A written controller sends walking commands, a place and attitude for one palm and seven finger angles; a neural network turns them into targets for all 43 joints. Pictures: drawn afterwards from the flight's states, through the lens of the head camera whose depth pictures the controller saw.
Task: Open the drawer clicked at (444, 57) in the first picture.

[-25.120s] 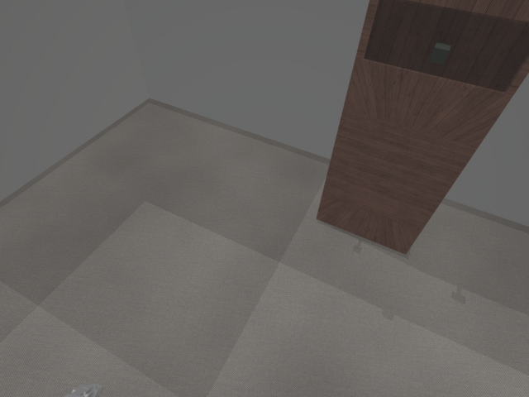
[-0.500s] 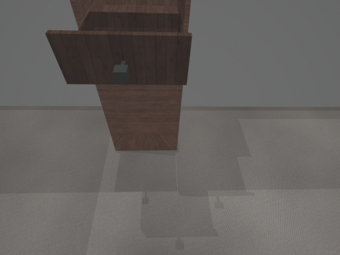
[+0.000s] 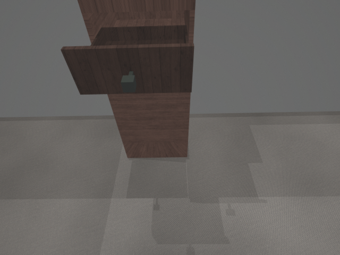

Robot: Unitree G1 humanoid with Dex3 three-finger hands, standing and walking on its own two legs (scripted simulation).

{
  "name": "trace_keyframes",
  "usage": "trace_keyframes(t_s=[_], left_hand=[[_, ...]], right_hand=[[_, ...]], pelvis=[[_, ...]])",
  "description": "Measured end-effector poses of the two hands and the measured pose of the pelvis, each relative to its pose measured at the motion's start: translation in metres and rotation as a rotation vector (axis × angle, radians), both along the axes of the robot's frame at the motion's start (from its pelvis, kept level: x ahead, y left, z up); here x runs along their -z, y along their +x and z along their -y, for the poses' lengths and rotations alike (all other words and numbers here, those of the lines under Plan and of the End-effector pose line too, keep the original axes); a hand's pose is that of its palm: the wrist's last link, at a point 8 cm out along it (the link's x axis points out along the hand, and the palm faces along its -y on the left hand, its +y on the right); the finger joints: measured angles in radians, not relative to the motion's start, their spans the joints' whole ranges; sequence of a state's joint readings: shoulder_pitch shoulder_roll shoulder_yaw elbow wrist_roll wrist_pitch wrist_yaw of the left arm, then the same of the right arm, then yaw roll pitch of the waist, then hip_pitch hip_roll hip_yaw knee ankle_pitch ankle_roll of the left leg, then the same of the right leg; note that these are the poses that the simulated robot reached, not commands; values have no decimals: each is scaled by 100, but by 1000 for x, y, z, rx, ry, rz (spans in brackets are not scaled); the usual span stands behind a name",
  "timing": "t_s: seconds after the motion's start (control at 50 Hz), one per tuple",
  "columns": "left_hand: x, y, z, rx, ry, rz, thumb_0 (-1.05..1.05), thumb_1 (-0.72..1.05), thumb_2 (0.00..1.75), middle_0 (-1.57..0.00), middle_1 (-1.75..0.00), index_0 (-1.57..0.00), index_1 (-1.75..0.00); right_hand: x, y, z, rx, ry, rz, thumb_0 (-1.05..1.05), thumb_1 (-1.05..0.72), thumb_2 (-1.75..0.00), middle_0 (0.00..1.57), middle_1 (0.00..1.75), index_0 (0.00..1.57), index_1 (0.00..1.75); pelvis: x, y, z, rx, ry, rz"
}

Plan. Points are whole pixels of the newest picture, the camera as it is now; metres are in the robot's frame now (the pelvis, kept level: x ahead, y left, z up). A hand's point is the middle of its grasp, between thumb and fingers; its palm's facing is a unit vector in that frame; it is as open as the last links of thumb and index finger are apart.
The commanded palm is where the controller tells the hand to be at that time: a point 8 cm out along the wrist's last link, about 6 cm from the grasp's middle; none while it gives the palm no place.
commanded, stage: let the arm hang, fingers relaxed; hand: left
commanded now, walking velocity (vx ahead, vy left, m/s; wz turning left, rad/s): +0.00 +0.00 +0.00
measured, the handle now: (129, 80) +0.57 +0.15 +0.12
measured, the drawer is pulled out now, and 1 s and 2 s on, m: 0.29 0.29 0.29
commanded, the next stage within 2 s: look to check the result in 0.28 s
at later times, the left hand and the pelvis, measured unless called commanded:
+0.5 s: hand out of the picture +0.07 +0.20 -0.16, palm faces -0.02 -0.96 -0.27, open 7.3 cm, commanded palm none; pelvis +0.02 -0.01 +0.01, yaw +0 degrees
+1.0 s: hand out of the picture +0.11 +0.22 -0.15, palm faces -0.02 -0.95 -0.31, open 7.3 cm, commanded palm none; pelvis +0.04 -0.01 +0.01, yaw +0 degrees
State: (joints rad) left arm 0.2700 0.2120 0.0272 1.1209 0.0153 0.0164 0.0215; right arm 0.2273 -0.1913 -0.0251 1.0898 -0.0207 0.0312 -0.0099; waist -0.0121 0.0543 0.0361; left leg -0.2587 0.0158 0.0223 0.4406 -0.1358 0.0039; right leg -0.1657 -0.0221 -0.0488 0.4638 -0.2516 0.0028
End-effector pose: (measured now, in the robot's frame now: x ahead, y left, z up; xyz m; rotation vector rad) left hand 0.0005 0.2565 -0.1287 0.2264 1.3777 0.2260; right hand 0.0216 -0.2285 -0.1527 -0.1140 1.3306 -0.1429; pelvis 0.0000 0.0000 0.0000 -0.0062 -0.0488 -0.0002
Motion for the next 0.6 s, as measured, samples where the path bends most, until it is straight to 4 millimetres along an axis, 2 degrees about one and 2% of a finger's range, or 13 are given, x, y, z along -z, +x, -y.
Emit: trace_keyframes(t_s=[0.12, 0.22, 0.3, 0.42, 0.6], left_hand=[[-1, 56, 10, 55, -27, 126, 1, 91, 89, -20, -30, -20, -30], [-2, 78, 16, 76, -43, 155, 0, 91, 89, -21, -30, -21, -30], [-1, 81, 17, 78, -44, 138, 0, 91, 89, -21, -30, -21, -30], [-1, 71, 11, 66, -30, 78, 1, 91, 89, -21, -30, -21, -30], [-3, 57, 1, 45, -2, 10, 1, 91, 89, -21, -30, -21, -30]], right_hand=[[-6, 14, 8, -3, -23, 34, 0, -91, -89, 20, 30, 20, 30], [-10, 13, 16, 0, -42, 13, 0, -91, -89, 20, 30, 20, 30], [-12, 10, 22, 3, -55, -18, 0, -91, -89, 20, 30, 20, 30], [-14, 9, 30, 1, -68, -58, 0, -91, -89, 20, 30, 20, 30], [-16, 28, 38, -15, -83, -50, 1, -91, -89, 20, 30, 20, 30]], pelvis=[[-1, 5, 2, 1, 4, -5], [-3, 10, 4, 1, 5, -7], [-4, 13, 5, 0, 5, -9], [-5, 19, 7, 0, 3, -13], [-7, 27, 10, 3, 3, -16]])
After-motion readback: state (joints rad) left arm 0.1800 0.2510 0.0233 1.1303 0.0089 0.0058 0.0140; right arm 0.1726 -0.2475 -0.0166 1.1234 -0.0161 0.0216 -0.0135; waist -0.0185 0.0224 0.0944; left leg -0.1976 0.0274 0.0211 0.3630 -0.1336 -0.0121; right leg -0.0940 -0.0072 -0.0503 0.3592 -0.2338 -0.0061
